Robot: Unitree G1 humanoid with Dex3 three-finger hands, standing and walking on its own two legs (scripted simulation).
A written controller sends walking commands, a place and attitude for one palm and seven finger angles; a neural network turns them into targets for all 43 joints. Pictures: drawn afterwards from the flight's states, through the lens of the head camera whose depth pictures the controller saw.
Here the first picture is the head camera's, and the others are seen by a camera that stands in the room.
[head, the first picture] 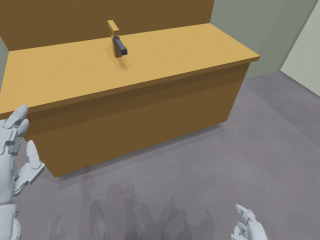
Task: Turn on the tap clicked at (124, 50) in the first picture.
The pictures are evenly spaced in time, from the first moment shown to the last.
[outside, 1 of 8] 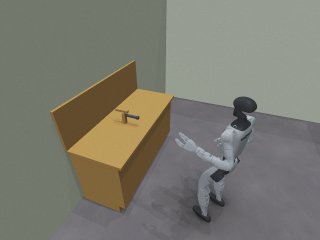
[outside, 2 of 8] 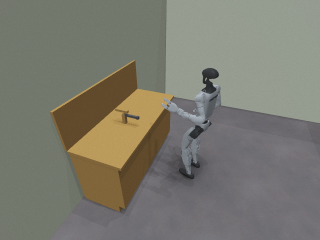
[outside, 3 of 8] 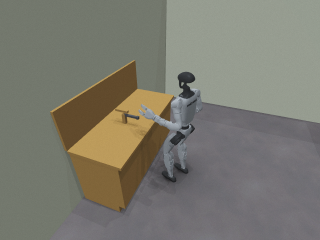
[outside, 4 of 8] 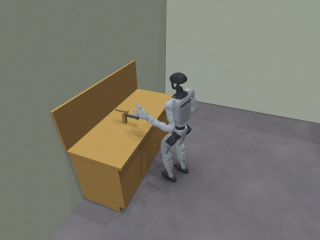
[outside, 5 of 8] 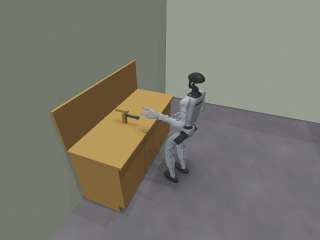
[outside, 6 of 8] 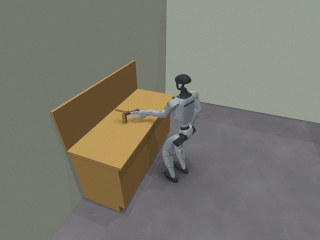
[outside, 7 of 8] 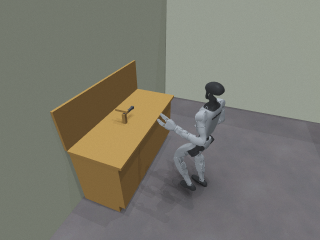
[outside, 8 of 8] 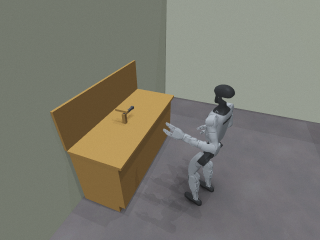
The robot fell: no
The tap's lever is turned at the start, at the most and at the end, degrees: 0 86 86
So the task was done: yes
